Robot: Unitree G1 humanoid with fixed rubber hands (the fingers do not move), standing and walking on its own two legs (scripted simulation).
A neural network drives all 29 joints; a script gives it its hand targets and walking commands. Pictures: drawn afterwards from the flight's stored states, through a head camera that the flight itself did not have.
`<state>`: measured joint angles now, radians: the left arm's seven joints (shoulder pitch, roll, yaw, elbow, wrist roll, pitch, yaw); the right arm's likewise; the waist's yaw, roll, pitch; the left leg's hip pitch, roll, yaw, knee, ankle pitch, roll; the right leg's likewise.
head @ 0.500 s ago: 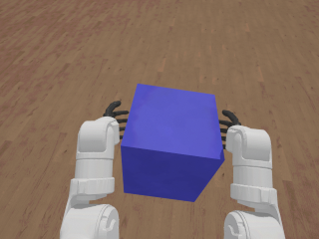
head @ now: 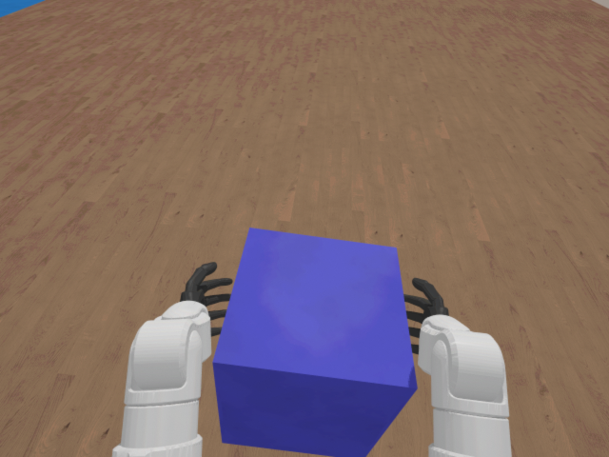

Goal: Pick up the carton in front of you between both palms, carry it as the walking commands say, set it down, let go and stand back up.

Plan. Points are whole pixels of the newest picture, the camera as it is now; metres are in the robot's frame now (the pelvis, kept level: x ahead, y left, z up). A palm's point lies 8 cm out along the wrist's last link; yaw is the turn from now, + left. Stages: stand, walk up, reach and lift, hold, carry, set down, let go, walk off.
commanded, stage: carry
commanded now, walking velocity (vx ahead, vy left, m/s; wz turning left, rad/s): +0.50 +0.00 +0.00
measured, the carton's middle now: (307, 346) +0.29 +0.00 -0.01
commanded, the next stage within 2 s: none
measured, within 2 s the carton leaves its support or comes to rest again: neither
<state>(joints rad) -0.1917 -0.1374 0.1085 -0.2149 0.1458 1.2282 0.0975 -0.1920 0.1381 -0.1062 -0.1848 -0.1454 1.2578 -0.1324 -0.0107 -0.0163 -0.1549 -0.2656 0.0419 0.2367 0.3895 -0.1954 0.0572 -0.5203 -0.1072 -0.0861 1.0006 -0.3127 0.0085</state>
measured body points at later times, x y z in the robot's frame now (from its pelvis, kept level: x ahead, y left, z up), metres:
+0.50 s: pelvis +0.31 -0.06 +0.00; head +0.32 -0.08 +0.45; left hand +0.58 +0.11 +0.07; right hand +0.60 -0.19 +0.05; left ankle +0.30 +0.09 -0.67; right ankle +0.33 -0.14 -0.74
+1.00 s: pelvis +0.63 +0.01 +0.01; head +0.65 +0.03 +0.45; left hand +0.92 +0.16 +0.07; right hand +0.91 -0.14 +0.07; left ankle +0.63 +0.09 -0.74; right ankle +0.64 -0.15 -0.67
